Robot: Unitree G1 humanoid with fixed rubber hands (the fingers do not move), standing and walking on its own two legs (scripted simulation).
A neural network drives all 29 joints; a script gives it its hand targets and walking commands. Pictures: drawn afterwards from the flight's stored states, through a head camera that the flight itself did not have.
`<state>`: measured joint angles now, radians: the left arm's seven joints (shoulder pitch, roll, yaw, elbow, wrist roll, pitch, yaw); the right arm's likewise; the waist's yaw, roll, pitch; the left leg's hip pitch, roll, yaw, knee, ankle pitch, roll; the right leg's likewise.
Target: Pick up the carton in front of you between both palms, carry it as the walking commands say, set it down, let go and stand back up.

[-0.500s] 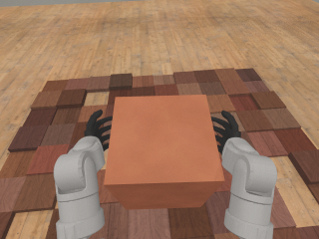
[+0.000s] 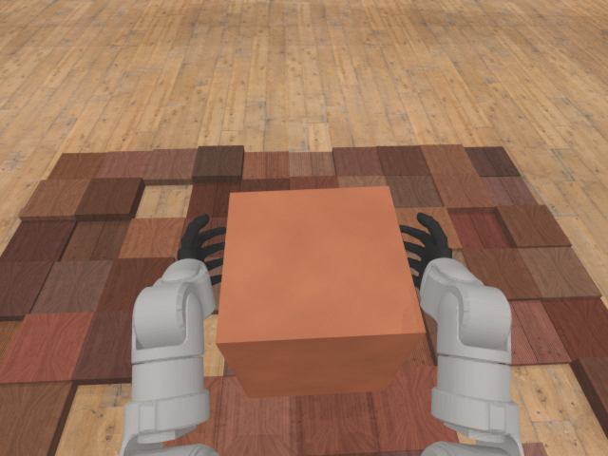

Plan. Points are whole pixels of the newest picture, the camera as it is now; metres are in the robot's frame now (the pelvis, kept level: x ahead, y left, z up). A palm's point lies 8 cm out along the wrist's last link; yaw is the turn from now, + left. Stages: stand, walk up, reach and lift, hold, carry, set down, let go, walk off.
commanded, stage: carry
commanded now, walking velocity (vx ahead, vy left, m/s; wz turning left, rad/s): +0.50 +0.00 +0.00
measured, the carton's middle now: (313, 300) +0.33 +0.00 +0.01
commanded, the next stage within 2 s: none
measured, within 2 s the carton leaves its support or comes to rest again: neither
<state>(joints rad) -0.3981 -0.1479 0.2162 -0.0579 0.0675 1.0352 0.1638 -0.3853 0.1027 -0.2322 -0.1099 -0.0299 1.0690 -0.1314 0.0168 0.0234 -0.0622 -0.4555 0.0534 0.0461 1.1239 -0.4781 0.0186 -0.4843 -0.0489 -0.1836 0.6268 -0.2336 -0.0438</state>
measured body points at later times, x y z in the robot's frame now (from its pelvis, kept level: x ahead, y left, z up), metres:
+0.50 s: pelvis +0.33 +0.01 +0.02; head +0.32 +0.03 +0.47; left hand +0.61 +0.14 +0.16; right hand +0.58 -0.16 +0.16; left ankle +0.22 +0.12 -0.72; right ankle +0.38 -0.11 -0.68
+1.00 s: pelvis +0.68 -0.01 +0.02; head +0.66 +0.01 +0.47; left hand +0.92 +0.15 +0.10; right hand +0.93 -0.15 +0.12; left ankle +0.78 +0.08 -0.72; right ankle +0.52 -0.12 -0.71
